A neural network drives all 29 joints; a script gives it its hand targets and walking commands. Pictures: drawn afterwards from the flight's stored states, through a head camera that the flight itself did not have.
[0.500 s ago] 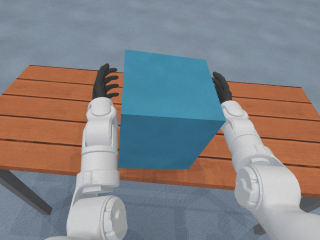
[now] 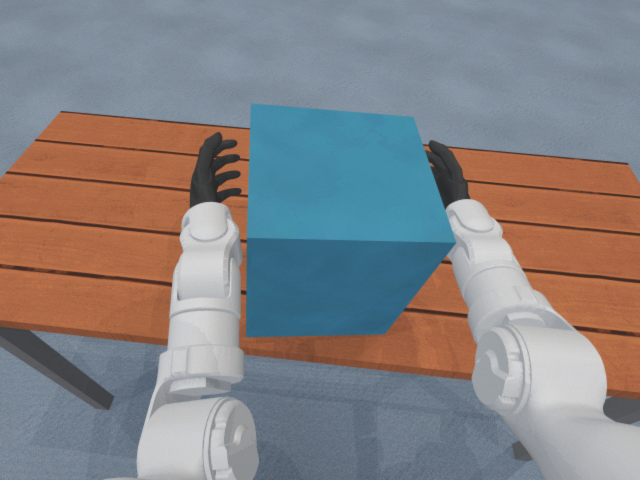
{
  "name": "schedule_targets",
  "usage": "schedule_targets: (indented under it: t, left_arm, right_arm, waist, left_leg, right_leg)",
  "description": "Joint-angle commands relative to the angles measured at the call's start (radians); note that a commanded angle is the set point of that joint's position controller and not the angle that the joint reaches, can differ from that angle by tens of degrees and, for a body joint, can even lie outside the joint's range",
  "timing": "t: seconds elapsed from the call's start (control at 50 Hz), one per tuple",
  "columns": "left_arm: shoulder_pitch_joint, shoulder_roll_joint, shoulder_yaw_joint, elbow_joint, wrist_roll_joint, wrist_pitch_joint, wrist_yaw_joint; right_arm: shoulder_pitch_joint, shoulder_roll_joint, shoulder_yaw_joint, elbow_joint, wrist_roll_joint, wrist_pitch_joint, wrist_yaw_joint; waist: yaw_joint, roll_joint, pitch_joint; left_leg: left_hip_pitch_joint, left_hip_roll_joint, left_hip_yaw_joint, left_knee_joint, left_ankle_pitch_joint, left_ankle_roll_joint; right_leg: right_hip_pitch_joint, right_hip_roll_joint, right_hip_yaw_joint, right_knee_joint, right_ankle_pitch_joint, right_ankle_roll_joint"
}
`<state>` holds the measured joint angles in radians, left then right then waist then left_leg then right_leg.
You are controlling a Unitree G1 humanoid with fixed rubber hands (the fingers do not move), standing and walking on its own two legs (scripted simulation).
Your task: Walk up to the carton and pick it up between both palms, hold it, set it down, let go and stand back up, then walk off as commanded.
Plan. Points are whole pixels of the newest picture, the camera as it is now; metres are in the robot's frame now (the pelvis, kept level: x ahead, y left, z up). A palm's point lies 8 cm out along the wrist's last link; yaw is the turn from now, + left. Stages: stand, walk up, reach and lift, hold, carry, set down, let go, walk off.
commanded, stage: set down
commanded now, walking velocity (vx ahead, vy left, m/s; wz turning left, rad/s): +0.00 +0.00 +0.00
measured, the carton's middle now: (325, 232) +0.42 +0.05 +0.06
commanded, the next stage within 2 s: none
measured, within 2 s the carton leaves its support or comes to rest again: neither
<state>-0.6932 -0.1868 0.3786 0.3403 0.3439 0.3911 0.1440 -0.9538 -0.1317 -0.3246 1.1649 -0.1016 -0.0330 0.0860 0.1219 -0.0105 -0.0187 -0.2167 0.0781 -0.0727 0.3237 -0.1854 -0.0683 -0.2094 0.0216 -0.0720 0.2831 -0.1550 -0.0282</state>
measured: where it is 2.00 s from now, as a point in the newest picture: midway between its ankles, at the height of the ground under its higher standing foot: outside the picture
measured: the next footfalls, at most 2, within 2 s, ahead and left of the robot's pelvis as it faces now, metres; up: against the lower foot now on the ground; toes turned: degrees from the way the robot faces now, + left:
none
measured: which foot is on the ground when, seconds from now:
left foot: down 0.00-1.00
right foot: down 0.00-1.00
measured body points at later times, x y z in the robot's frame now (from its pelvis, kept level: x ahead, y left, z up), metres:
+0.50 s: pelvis +0.00 -0.01 +0.00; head +0.05 -0.01 +0.45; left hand +0.39 +0.19 +0.12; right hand +0.47 -0.11 +0.10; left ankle -0.02 +0.17 -0.74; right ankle -0.01 -0.10 -0.75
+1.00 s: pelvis +0.00 +0.00 +0.00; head +0.05 +0.01 +0.45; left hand +0.38 +0.20 +0.11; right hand +0.47 -0.10 +0.10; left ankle -0.02 +0.17 -0.75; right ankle -0.01 -0.10 -0.75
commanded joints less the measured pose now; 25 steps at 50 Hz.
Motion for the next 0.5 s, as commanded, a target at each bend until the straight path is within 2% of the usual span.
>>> schedule_targets:
  t: [0.0,0.02,0.06,0.08,0.1,0.12,0.14,0.16,0.18,0.22,0.26,0.28,0.3,0.32,0.34,0.36,0.38,0.4,0.42,0.44,0.46,0.48]
  left_arm:
    - [-0.440,-0.425,-0.216,0.049,-0.018,-0.076,-0.017]
    - [-0.424,-0.418,-0.224,0.038,-0.014,-0.085,-0.019]
    - [-0.437,-0.406,-0.233,0.068,-0.022,-0.093,-0.033]
    - [-0.414,-0.422,-0.217,0.069,-0.019,-0.085,-0.040]
    - [-0.408,-0.424,-0.247,0.033,-0.018,-0.102,-0.033]
    - [-0.414,-0.430,-0.231,0.051,-0.012,-0.106,-0.022]
    - [-0.438,-0.455,-0.266,0.019,-0.037,-0.118,-0.022]
    - [-0.404,-0.446,-0.239,0.041,-0.011,-0.118,-0.017]
    - [-0.395,-0.457,-0.247,0.043,-0.016,-0.117,-0.019]
    - [-0.412,-0.399,-0.185,0.071,0.002,-0.123,-0.031]
    - [-0.380,-0.441,-0.219,0.087,-0.006,-0.123,-0.035]
    - [-0.396,-0.414,-0.206,0.088,-0.010,-0.137,-0.040]
    - [-0.443,-0.392,-0.208,0.103,-0.023,-0.146,-0.045]
    - [-0.433,-0.411,-0.198,0.103,-0.015,-0.145,-0.053]
    - [-0.424,-0.442,-0.230,0.084,-0.010,-0.162,-0.053]
    - [-0.428,-0.424,-0.206,0.074,-0.009,-0.175,-0.044]
    - [-0.426,-0.411,-0.197,0.089,-0.012,-0.181,-0.044]
    - [-0.450,-0.387,-0.154,0.104,0.014,-0.186,-0.050]
    - [-0.407,-0.402,-0.171,0.124,0.008,-0.185,-0.052]
    - [-0.398,-0.394,-0.170,0.122,0.014,-0.186,-0.055]
    - [-0.403,-0.406,-0.165,0.153,0.003,-0.188,-0.059]
    - [-0.417,-0.386,-0.158,0.152,0.006,-0.185,-0.062]
  right_arm:
    - [-0.567,0.306,0.146,-0.120,-0.024,-0.087,0.125]
    - [-0.552,0.293,0.138,-0.128,-0.033,-0.092,0.121]
    - [-0.543,0.309,0.119,-0.127,-0.045,-0.095,0.110]
    - [-0.571,0.311,0.153,-0.152,-0.041,-0.103,0.107]
    - [-0.557,0.310,0.134,-0.150,-0.049,-0.119,0.111]
    - [-0.572,0.315,0.144,-0.143,-0.041,-0.118,0.111]
    - [-0.528,0.293,0.117,-0.113,-0.051,-0.126,0.112]
    - [-0.555,0.316,0.139,-0.116,-0.045,-0.124,0.115]
    - [-0.548,0.324,0.157,-0.108,-0.042,-0.131,0.109]
    - [-0.541,0.340,0.156,-0.079,-0.034,-0.115,0.105]
    - [-0.546,0.327,0.161,-0.136,-0.041,-0.129,0.103]
    - [-0.532,0.339,0.153,-0.119,-0.045,-0.128,0.098]
    - [-0.564,0.338,0.129,-0.131,-0.064,-0.135,0.093]
    - [-0.574,0.359,0.136,-0.150,-0.076,-0.137,0.090]
    - [-0.532,0.391,0.136,-0.150,-0.093,-0.142,0.092]
    - [-0.529,0.385,0.154,-0.118,-0.060,-0.142,0.106]
    - [-0.513,0.384,0.136,-0.102,-0.068,-0.144,0.106]
    - [-0.539,0.407,0.149,-0.106,-0.071,-0.133,0.103]
    - [-0.523,0.402,0.148,-0.120,-0.076,-0.146,0.102]
    - [-0.521,0.393,0.135,-0.115,-0.090,-0.146,0.097]
    - [-0.533,0.394,0.147,-0.121,-0.075,-0.148,0.105]
    - [-0.524,0.381,0.120,-0.090,-0.095,-0.138,0.105]
  waist:
    - [0.064,0.053,-0.599]
    - [0.058,0.014,-0.574]
    - [0.017,0.022,-0.542]
    - [0.051,0.008,-0.525]
    - [0.039,0.031,-0.598]
    - [0.061,0.023,-0.587]
    - [0.013,0.037,-0.608]
    - [0.059,0.036,-0.613]
    - [0.064,0.043,-0.578]
    - [0.073,0.013,-0.509]
    - [0.064,0.001,-0.525]
    - [0.051,-0.017,-0.553]
    - [0.044,-0.009,-0.526]
    - [0.054,-0.019,-0.564]
    - [0.041,-0.016,-0.577]
    - [0.072,0.000,-0.551]
    - [0.076,0.004,-0.565]
    - [0.098,-0.014,-0.549]
    - [0.092,-0.009,-0.507]
    - [0.071,-0.064,-0.534]
    - [0.076,-0.054,-0.506]
    - [0.070,-0.031,-0.500]
  left_leg:
    - [0.202,-0.057,0.166,0.071,0.680,-0.006]
    - [0.205,-0.053,0.156,0.053,0.630,0.009]
    - [0.190,-0.060,0.160,0.061,0.630,0.005]
    - [0.166,-0.067,0.164,0.069,0.670,0.008]
    - [0.202,-0.056,0.167,0.078,0.695,-0.008]
    - [0.187,-0.052,0.164,0.082,0.714,-0.006]
    - [0.252,-0.045,0.156,0.093,0.759,-0.018]
    - [0.219,-0.047,0.164,0.100,0.768,-0.017]
    - [0.180,-0.048,0.164,0.088,0.751,-0.017]
    - [0.164,-0.061,0.175,0.048,0.643,0.012]
    - [0.142,-0.059,0.163,0.046,0.622,0.010]
    - [0.131,-0.062,0.172,0.046,0.592,0.020]
    - [0.096,-0.072,0.177,0.047,0.560,0.021]
    - [0.088,-0.073,0.186,0.050,0.586,0.017]
    - [0.107,-0.067,0.180,0.040,0.592,0.019]
    - [0.114,-0.069,0.184,0.040,0.593,0.016]
    - [0.083,-0.070,0.185,0.041,0.569,0.020]
    - [0.054,-0.080,0.202,0.028,0.551,0.027]
    - [0.038,-0.077,0.194,0.024,0.541,0.036]
    - [0.034,-0.072,0.195,0.010,0.496,0.044]
    - [0.013,-0.075,0.194,-0.004,0.466,0.040]
    - [0.036,-0.076,0.196,-0.002,0.481,0.039]
  right_leg:
    - [0.050,0.046,-0.056,-0.017,0.255,-0.020]
    - [0.053,0.044,-0.059,-0.008,0.246,-0.006]
    - [0.068,0.035,-0.058,-0.008,0.293,-0.003]
    - [0.098,0.035,-0.050,-0.002,0.332,-0.001]
    - [0.064,0.042,-0.061,-0.012,0.308,-0.015]
    - [0.059,0.046,-0.064,-0.007,0.322,-0.019]
    - [0.002,0.055,-0.076,-0.014,0.289,-0.015]
    - [0.032,0.058,-0.063,-0.021,0.300,-0.040]
    - [0.043,0.045,-0.054,-0.034,0.310,-0.046]
    - [0.111,0.032,-0.047,-0.024,0.282,-0.010]
    - [0.095,0.033,-0.059,0.001,0.308,0.000]
    - [0.121,0.024,-0.045,0.000,0.320,0.005]
    - [0.122,0.019,-0.039,0.001,0.320,0.012]
    - [0.121,0.019,-0.048,0.015,0.326,0.013]
    - [0.136,0.026,-0.050,0.012,0.334,0.007]
    - [0.118,0.028,-0.040,0.010,0.318,0.007]
    - [0.131,0.018,-0.039,0.016,0.329,0.010]
    - [0.159,0.015,-0.034,0.021,0.346,0.024]
    - [0.158,0.011,-0.027,0.020,0.339,0.018]
    - [0.185,0.019,-0.037,0.029,0.356,0.029]
    - [0.204,0.012,-0.041,0.024,0.339,0.031]
    - [0.172,0.008,-0.037,0.015,0.299,0.027]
